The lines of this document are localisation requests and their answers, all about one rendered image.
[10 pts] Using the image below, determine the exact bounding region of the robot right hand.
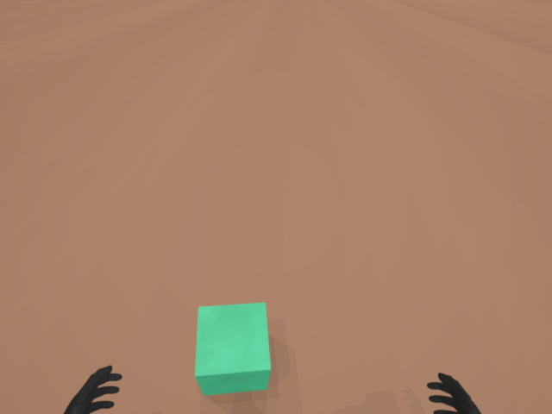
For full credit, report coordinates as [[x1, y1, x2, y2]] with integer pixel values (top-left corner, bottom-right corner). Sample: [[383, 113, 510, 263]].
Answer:
[[427, 373, 481, 414]]

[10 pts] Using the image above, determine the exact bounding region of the robot left hand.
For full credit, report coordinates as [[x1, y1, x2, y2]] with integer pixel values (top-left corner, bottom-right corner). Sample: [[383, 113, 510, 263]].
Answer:
[[64, 366, 122, 414]]

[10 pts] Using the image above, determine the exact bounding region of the carton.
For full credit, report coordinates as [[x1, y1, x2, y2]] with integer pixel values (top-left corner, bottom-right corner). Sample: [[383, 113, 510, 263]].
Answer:
[[195, 303, 271, 396]]

